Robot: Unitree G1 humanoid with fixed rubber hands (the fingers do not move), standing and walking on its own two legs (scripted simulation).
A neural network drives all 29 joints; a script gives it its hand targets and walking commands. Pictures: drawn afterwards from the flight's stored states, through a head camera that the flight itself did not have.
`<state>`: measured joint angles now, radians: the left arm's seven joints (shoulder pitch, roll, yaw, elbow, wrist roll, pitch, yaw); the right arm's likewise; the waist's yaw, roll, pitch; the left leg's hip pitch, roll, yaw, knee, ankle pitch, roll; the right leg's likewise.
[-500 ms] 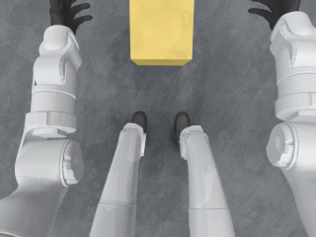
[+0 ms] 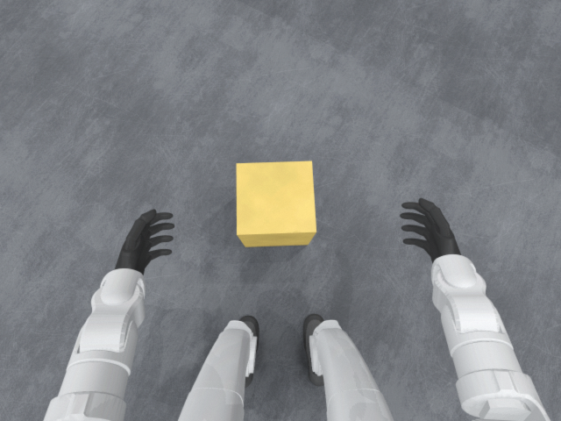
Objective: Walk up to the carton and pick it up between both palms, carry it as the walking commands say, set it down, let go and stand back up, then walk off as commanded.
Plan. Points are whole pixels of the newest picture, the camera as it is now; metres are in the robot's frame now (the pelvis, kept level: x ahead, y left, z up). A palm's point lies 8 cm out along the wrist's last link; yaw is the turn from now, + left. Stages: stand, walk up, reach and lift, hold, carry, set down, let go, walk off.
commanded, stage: let go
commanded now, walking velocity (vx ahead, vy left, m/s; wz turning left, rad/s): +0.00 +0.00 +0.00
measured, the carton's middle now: (275, 208) +0.51 +0.02 -0.60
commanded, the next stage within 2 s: stand in 0.88 s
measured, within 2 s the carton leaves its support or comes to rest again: neither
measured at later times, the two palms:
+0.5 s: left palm (98, 333) +0.22 +0.22 -0.02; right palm (492, 333) +0.22 -0.24 -0.03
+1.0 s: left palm (91, 340) +0.21 +0.24 -0.05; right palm (474, 342) +0.21 -0.22 -0.04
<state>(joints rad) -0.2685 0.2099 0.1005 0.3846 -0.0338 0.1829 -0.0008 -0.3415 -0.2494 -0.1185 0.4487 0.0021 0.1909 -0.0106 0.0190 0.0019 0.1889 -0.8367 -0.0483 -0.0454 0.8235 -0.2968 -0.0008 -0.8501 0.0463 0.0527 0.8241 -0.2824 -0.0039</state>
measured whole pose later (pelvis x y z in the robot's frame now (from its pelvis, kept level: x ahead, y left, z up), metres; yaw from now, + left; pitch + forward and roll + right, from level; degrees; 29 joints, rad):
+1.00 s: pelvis +0.08 +0.01 +0.04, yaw -1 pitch +1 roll +0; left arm 0.30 0.22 0.02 0.63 0.05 -0.01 0.00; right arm 0.29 -0.18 -0.01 0.61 -0.05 0.00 0.01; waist 0.01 -0.01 -0.09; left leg -0.20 -0.03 -0.05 0.53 -0.33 0.02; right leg -0.21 0.05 0.07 0.51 -0.31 -0.01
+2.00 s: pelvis +0.05 +0.03 +0.04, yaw -5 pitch +0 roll +0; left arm 0.45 0.12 -0.04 1.15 0.02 -0.01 0.03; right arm 0.51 -0.14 0.01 1.04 -0.02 -0.02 -0.04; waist 0.00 0.00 -0.14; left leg -0.23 -0.04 0.05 0.53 -0.30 0.06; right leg -0.27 0.04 0.16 0.53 -0.26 0.03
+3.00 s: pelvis +0.03 +0.03 +0.04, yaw -5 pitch +1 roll +0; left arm 0.41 0.08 -0.03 1.15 0.02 0.01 0.03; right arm 0.45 -0.13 0.00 1.12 -0.02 0.01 -0.03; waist -0.02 0.01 -0.09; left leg -0.29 -0.04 0.04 0.53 -0.31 0.04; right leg -0.33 0.04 0.15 0.53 -0.27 0.03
